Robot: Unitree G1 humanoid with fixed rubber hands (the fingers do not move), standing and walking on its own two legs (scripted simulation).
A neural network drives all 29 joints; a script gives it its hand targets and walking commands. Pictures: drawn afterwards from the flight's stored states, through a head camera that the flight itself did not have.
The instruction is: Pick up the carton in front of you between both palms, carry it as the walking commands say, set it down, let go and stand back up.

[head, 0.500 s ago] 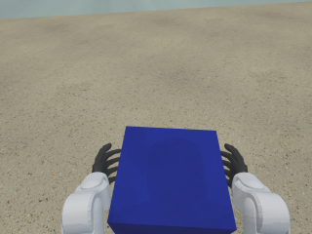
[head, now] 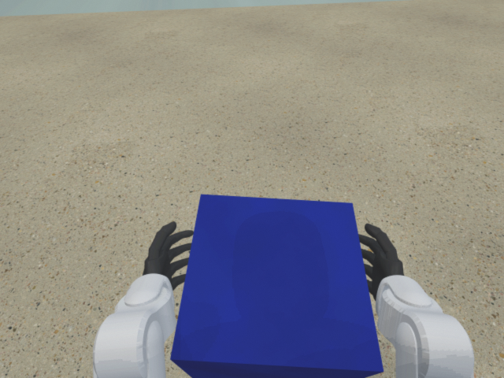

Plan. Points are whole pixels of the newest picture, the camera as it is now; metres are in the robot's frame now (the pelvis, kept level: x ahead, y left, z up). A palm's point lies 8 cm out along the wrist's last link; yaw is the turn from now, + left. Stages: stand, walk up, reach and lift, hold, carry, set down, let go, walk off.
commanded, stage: carry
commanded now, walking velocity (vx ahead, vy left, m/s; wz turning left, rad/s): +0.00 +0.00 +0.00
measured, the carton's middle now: (268, 300) +0.24 +0.01 +0.03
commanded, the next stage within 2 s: none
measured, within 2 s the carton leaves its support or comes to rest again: neither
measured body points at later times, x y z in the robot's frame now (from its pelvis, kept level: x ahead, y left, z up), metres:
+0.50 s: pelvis +0.04 +0.00 -0.01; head +0.03 +0.00 +0.44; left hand +0.29 +0.16 +0.08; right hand +0.30 -0.14 +0.07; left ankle -0.07 +0.10 -0.73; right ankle +0.11 -0.09 -0.73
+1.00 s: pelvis +0.00 +0.01 +0.00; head -0.03 +0.00 +0.45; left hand +0.27 +0.17 +0.03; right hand +0.28 -0.13 +0.03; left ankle -0.07 +0.10 -0.73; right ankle +0.11 -0.10 -0.73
